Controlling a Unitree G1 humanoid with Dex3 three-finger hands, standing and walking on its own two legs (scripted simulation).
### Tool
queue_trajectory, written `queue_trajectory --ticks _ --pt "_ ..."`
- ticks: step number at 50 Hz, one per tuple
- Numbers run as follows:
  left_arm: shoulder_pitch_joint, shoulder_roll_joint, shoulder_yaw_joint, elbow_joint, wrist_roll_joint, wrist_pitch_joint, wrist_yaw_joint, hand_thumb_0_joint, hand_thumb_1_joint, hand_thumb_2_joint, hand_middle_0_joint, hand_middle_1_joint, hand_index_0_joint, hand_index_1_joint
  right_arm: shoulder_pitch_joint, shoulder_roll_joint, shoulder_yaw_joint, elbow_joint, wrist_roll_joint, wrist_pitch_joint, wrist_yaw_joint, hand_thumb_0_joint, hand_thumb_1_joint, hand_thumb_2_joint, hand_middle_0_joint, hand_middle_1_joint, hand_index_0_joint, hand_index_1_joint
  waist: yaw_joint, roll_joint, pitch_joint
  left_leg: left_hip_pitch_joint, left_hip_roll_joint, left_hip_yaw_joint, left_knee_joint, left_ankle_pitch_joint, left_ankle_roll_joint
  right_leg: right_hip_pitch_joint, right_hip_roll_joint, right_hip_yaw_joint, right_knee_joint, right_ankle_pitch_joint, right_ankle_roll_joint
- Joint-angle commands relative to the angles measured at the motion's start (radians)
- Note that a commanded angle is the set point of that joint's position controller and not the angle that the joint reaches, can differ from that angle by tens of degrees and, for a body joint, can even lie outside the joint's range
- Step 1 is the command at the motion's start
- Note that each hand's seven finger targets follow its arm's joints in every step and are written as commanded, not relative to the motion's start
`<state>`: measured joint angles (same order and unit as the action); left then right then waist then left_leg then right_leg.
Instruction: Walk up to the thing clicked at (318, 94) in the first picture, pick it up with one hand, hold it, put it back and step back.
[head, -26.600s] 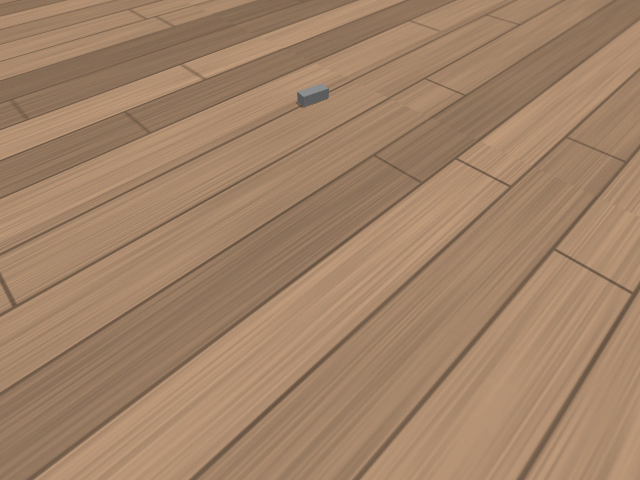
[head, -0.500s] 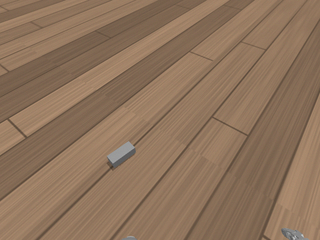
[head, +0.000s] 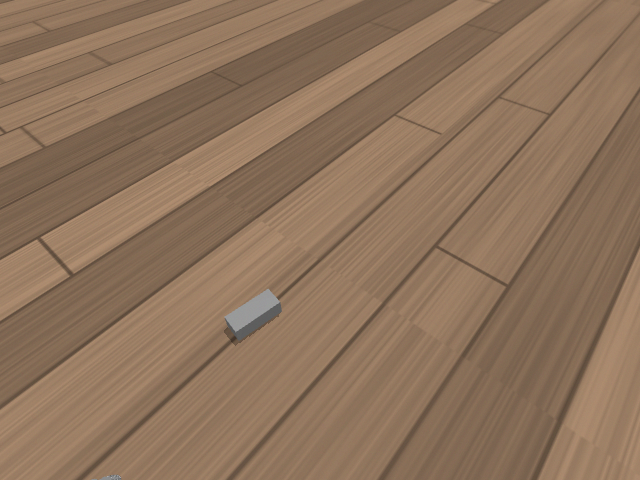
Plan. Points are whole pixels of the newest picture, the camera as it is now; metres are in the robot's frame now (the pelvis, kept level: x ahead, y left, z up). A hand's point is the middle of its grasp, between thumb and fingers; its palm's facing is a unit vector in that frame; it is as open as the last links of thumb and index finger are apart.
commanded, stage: walk up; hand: left
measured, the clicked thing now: (253, 314) +0.78 +0.25 -0.73
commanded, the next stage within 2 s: stand in 0.64 s
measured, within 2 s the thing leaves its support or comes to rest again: neither
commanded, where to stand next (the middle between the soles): +0.44 +0.06 m, yaw +0 degrees
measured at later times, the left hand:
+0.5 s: hand out of the picture +0.11 +0.29 -0.15, palm faces +0.05 -0.94 -0.35, open 7.4 cm
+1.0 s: hand out of the picture +0.08 +0.26 -0.14, palm faces +0.01 -0.94 -0.34, open 7.4 cm
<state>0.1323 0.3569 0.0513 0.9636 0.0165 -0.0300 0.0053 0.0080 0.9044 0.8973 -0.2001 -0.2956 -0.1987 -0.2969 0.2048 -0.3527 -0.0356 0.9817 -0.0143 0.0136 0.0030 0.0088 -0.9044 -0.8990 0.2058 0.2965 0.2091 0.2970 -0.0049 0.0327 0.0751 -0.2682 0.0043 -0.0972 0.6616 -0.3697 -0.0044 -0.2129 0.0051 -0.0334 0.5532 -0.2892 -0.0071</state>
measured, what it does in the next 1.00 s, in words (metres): stands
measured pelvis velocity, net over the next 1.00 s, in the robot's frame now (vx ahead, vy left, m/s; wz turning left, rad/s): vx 0.01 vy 0.01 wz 0.02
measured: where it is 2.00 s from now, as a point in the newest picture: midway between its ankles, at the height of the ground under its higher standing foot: outside the picture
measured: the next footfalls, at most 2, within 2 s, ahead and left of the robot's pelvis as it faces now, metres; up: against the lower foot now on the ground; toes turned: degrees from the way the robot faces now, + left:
left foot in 1.90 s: +0.15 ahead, +0.17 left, +0.00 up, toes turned +4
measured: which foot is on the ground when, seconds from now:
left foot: down 0.00-1.00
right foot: down 0.00-1.00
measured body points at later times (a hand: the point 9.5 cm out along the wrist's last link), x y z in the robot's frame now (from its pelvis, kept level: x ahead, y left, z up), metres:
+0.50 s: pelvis +0.03 +0.03 +0.01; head +0.05 +0.04 +0.46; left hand +0.11 +0.34 -0.12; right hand +0.15 -0.26 -0.11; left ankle +0.02 +0.15 -0.73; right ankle +0.00 -0.12 -0.73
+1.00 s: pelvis +0.01 +0.01 +0.02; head +0.02 +0.01 +0.47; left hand +0.08 +0.31 -0.11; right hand +0.11 -0.29 -0.11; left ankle +0.02 +0.15 -0.73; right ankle +0.00 -0.12 -0.73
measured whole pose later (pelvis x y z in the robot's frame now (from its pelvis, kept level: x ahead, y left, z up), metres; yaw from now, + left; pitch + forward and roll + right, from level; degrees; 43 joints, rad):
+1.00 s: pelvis +0.01 +0.01 +0.02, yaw +1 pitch -3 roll +0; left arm 0.09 0.34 0.00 1.13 0.01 -0.01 -0.01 0.01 0.90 0.90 -0.20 -0.30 -0.20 -0.30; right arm 0.08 -0.35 -0.01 1.12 -0.01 0.00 0.01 0.01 -0.91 -0.90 0.20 0.30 0.21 0.30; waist 0.00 0.01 0.07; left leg -0.13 0.02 -0.04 0.34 -0.16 -0.03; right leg -0.08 -0.03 -0.04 0.33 -0.19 0.02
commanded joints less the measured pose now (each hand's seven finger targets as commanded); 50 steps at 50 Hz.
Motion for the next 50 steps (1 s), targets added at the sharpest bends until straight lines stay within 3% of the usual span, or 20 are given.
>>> queue_trajectory --ticks 1,4,5,6,7,8,9,10,11,12,14,16,22,26,29,31,32,33,46,50 --pt "-0.092 0.29 0.072 -0.079 0.019 -0.025 0.014 0.0 0.9 0.9 -0.2 -0.3 -0.2 -0.3 0.004 -0.203 -0.053 -0.057 0.001 -0.025 -0.01 0.0 -0.9 -0.9 0.2 0.3 0.2 0.3 0.005 -0.136 0.004 -0.093 0.03 0.001 0.113 -0.19 0.008 -0.042 -0.367 0.389 -0.285 -0.121 -0.219" --pt "-0.074 0.251 0.057 -0.052 0.014 -0.033 0.015 0.0 0.9 0.9 -0.2 -0.3 -0.2 -0.3 -0.016 -0.168 -0.046 -0.039 -0.002 -0.039 0.0 0.0 -0.9 -0.9 0.2 0.3 0.2 0.3 0.017 -0.193 -0.01 -0.069 0.017 0.041 -0.04 -0.037 0.015 0.026 -0.261 0.213 -0.205 0.166 -0.14" --pt "-0.081 0.255 0.055 -0.046 0.008 -0.031 0.012 0.0 0.9 0.9 -0.2 -0.3 -0.2 -0.3 0.001 -0.16 -0.044 -0.034 -0.007 -0.044 0.0 0.0 -0.9 -0.9 0.2 0.3 0.2 0.3 0.005 -0.201 -0.036 -0.018 0.008 0.068 -0.124 0.041 0.014 0.045 -0.238 0.174 -0.154 0.288 -0.118" --pt "-0.089 0.252 0.053 -0.049 0.002 -0.026 0.01 0.0 0.9 0.9 -0.2 -0.3 -0.2 -0.3 0.025 -0.163 -0.047 -0.024 -0.011 -0.049 -0.002 0.0 -0.9 -0.9 0.2 0.3 0.2 0.3 -0.012 -0.186 -0.066 0.05 0.002 0.077 -0.214 0.191 0.015 0.038 -0.217 0.131 -0.101 0.385 -0.088" --pt "-0.085 0.237 0.049 -0.047 -0.005 -0.02 0.01 0.0 0.9 0.9 -0.2 -0.3 -0.2 -0.3 0.024 -0.173 -0.055 -0.016 -0.015 -0.051 -0.006 0.0 -0.9 -0.9 0.2 0.3 0.2 0.3 -0.007 -0.167 -0.094 0.116 0.018 0.054 -0.231 0.329 0.027 0.028 -0.183 0.092 -0.047 0.431 -0.056" --pt "-0.086 0.217 0.044 -0.054 -0.01 -0.016 0.009 0.0 0.9 0.9 -0.2 -0.3 -0.2 -0.3 0.032 -0.199 -0.065 -0.013 -0.019 -0.053 -0.009 0.0 -0.9 -0.9 0.2 0.3 0.2 0.3 -0.009 -0.118 -0.127 0.166 0.073 -0.008 -0.225 0.485 0.048 0.008 -0.144 0.056 0.01 0.383 -0.027" --pt "-0.073 0.185 0.035 -0.058 -0.019 -0.011 0.009 0.0 0.9 0.9 -0.2 -0.3 -0.2 -0.3 -0.001 -0.227 -0.066 -0.022 -0.02 -0.058 -0.011 0.0 -0.9 -0.9 0.2 0.3 0.2 0.3 0.011 -0.036 -0.148 0.168 0.161 -0.118 -0.256 0.507 0.083 -0.013 -0.088 0.02 0.04 0.244 -0.001" --pt "-0.064 0.185 0.032 -0.037 -0.026 -0.005 0.008 0.0 0.9 0.9 -0.2 -0.3 -0.2 -0.3 -0.08 -0.257 -0.063 -0.036 -0.009 -0.056 -0.008 0.0 -0.9 -0.9 0.2 0.3 0.2 0.3 0.035 0.016 -0.124 0.081 0.199 -0.158 -0.258 0.413 0.141 0.021 -0.05 0.011 0.018 0.036 0.006" --pt "-0.075 0.188 0.029 -0.023 -0.018 -0.004 0.01 0.0 0.9 0.9 -0.2 -0.3 -0.2 -0.3 -0.118 -0.258 -0.064 -0.035 -0.009 -0.052 -0.006 0.0 -0.9 -0.9 0.2 0.3 0.2 0.3 0.034 0.04 -0.095 0.031 0.21 -0.157 -0.274 0.354 0.145 0.052 -0.05 0.011 -0.021 -0.032 -0.003" --pt "-0.065 0.188 0.028 -0.009 -0.014 -0.007 0.011 0.0 0.9 0.9 -0.2 -0.3 -0.2 -0.3 -0.137 -0.24 -0.056 -0.03 -0.006 -0.05 -0.005 0.0 -0.9 -0.9 0.2 0.3 0.2 0.3 0.047 0.045 -0.099 0.038 0.19 -0.12 -0.266 0.378 0.117 0.082 -0.067 0.023 -0.075 0.018 -0.009" --pt "-0.047 0.211 0.033 0.01 -0.014 -0.018 0.011 0.0 0.9 0.9 -0.2 -0.3 -0.2 -0.3 -0.139 -0.213 -0.044 -0.031 -0.003 -0.049 -0.009 0.0 -0.9 -0.9 0.2 0.3 0.2 0.3 0.04 0.056 -0.127 0.05 0.122 -0.041 -0.215 0.463 0.063 0.127 -0.105 0.053 -0.104 0.214 -0.017" --pt "-0.065 0.221 0.03 0.011 -0.015 -0.017 0.01 0.0 0.9 0.9 -0.2 -0.3 -0.2 -0.3 -0.122 -0.21 -0.043 -0.012 -0.001 -0.048 -0.013 0.0 -0.9 -0.9 0.2 0.3 0.2 0.3 0.023 0.061 -0.141 0.062 0.101 -0.012 -0.22 0.469 0.044 0.149 -0.12 0.057 -0.096 0.279 -0.023" --pt "-0.08 0.21 0.02 0.043 -0.013 -0.01 0.011 0.0 0.9 0.9 -0.2 -0.3 -0.2 -0.3 -0.163 -0.206 -0.042 0.006 0.001 -0.044 -0.013 0.0 -0.9 -0.9 0.2 0.3 0.2 0.3 0.024 0.04 -0.17 0.137 0.125 -0.03 -0.249 0.542 0.055 0.142 -0.112 0.025 -0.12 0.254 -0.009" --pt "-0.095 0.216 0.02 0.058 -0.008 -0.008 0.01 0.0 0.9 0.9 -0.2 -0.3 -0.2 -0.3 -0.192 -0.196 -0.041 0.012 0.0 -0.04 -0.012 0.0 -0.9 -0.9 0.2 0.3 0.2 0.3 0.019 -0.007 -0.139 0.111 0.109 -0.016 -0.269 0.428 0.046 0.148 -0.125 0.037 -0.16 0.252 -0.007" --pt "-0.093 0.214 0.02 0.064 -0.006 -0.008 0.008 0.0 0.9 0.9 -0.2 -0.3 -0.2 -0.3 -0.204 -0.192 -0.039 0.02 0.0 -0.039 -0.009 0.0 -0.9 -0.9 0.2 0.3 0.2 0.3 0.022 -0.02 -0.134 0.12 0.103 -0.012 -0.281 0.402 0.041 0.144 -0.128 0.04 -0.177 0.246 -0.007" --pt "-0.1 0.212 0.023 0.07 -0.004 -0.009 0.008 0.0 0.9 0.9 -0.2 -0.3 -0.2 -0.3 -0.205 -0.183 -0.039 0.026 0.001 -0.04 -0.008 0.0 -0.9 -0.9 0.2 0.3 0.2 0.3 0.019 -0.038 -0.137 0.128 0.097 -0.002 -0.273 0.413 0.037 0.146 -0.133 0.04 -0.187 0.261 -0.01" --pt "-0.083 0.189 0.003 0.089 -0.008 -0.008 0.007 0.0 0.9 0.9 -0.2 -0.3 -0.2 -0.3 -0.2 -0.198 -0.032 0.029 0.004 -0.045 -0.008 0.0 -0.9 -0.9 0.2 0.3 0.2 0.3 0.012 -0.041 -0.127 0.182 0.118 -0.017 -0.29 0.507 0.036 0.117 -0.143 0.062 -0.204 0.333 -0.008" --pt "-0.083 0.191 0.001 0.089 -0.009 -0.007 0.007 0.0 0.9 0.9 -0.2 -0.3 -0.2 -0.3 -0.188 -0.196 -0.03 0.034 0.006 -0.047 -0.008 0.0 -0.9 -0.9 0.2 0.3 0.2 0.3 0.01 -0.041 -0.126 0.188 0.117 -0.014 -0.295 0.527 0.031 0.123 -0.141 0.058 -0.215 0.337 -0.003" --pt "-0.081 0.211 -0.004 0.111 -0.007 -0.007 0.002 0.0 0.9 0.9 -0.2 -0.3 -0.2 -0.3 -0.205 -0.195 -0.014 0.062 0.006 -0.044 -0.002 0.0 -0.9 -0.9 0.2 0.3 0.2 0.3 0.016 -0.02 -0.102 0.164 0.112 -0.005 -0.366 0.348 0.013 0.14 -0.143 0.074 -0.286 0.195 -0.001" --pt "-0.09 0.216 -0.003 0.112 -0.003 -0.009 0.0 0.0 0.9 0.9 -0.2 -0.3 -0.2 -0.3 -0.19 -0.2 -0.012 0.07 0.004 -0.045 -0.002 0.0 -0.9 -0.9 0.2 0.3 0.2 0.3 0.01 -0.037 -0.108 0.16 0.115 -0.003 -0.367 0.328 0.013 0.14 -0.147 0.084 -0.292 0.194 -0.001"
